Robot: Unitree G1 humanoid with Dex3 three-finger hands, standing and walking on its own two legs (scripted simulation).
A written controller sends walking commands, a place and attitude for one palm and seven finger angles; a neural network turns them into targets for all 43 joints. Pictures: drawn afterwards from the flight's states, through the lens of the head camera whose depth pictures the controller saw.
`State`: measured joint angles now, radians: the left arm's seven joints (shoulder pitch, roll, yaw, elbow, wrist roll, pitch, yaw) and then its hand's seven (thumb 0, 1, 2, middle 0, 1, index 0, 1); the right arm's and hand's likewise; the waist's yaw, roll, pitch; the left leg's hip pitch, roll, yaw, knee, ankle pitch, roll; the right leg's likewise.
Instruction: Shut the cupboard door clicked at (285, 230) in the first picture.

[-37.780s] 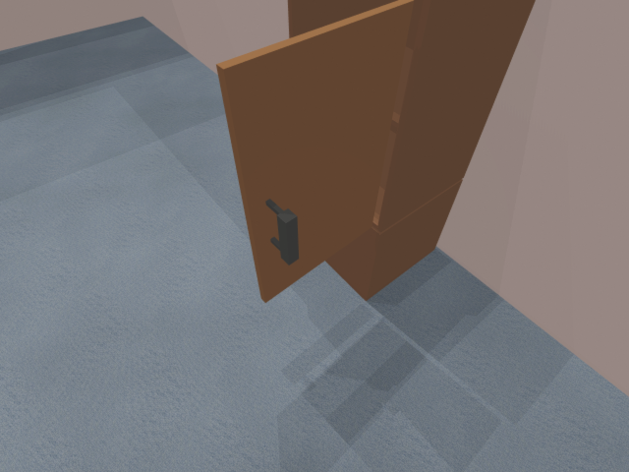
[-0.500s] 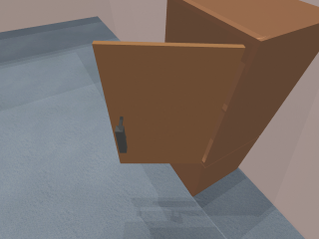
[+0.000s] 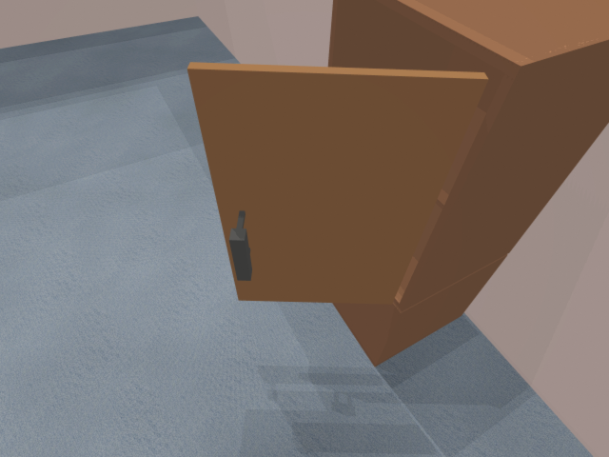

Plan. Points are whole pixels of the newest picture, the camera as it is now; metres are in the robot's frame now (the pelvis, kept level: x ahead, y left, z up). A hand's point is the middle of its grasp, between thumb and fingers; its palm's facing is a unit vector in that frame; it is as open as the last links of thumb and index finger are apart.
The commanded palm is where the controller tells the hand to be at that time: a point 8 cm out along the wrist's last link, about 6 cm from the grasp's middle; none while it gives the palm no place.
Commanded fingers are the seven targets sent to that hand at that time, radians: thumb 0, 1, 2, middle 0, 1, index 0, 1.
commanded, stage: look again from close up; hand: left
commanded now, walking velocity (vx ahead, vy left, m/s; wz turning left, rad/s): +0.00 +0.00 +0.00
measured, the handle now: (243, 245) +0.48 +0.14 -0.08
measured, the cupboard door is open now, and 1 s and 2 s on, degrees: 60 60 60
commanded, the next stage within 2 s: raise the hand and make a fist in 0.46 s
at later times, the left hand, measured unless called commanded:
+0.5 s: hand out of the picture +0.07 +0.23 -0.15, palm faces -0.02 -0.94 -0.33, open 7.4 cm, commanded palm none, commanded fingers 0.00 0.90 0.90 -0.20 -0.30 -0.20 -0.30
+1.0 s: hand out of the picture +0.13 +0.19 -0.09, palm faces +0.08 -1.00 +0.01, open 6.1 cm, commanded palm +0.11 +0.25 -0.07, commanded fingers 0.00 0.90 0.90 -0.60 -0.74 -0.60 -0.74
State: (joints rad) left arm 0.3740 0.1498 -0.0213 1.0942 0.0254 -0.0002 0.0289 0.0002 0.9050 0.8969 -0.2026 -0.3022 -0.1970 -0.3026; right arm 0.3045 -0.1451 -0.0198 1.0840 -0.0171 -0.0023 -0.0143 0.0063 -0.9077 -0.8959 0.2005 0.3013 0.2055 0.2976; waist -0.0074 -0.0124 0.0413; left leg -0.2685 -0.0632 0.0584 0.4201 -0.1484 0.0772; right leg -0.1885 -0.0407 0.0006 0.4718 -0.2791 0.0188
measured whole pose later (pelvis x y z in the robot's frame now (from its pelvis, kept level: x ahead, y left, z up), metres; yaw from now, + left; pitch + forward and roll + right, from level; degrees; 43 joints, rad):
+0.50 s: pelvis -0.01 -0.01 +0.00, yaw -1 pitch -2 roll -1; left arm 0.21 0.32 0.00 0.96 0.02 -0.01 0.02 0.00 0.90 0.90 -0.20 -0.30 -0.20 -0.30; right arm 0.13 -0.32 -0.02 0.98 -0.02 -0.01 0.00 0.01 -0.91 -0.90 0.20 0.30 0.21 0.30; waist 0.00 0.00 0.01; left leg -0.26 -0.03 0.05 0.46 -0.16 0.06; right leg -0.16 -0.01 0.00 0.47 -0.26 0.01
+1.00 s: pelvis -0.05 -0.03 -0.14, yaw +0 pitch +14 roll -3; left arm 0.45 0.23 0.26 0.12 -0.39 -0.48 -0.44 0.01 0.90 0.90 -0.43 -0.55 -0.43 -0.56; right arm 0.17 -0.24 -0.01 0.56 0.04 -0.31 -0.06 0.01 -0.90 -0.90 0.20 0.30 0.21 0.30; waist 0.07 0.03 -0.16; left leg -1.13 0.01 -0.01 1.37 -0.49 0.03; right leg -1.00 0.02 -0.08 1.37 -0.63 -0.03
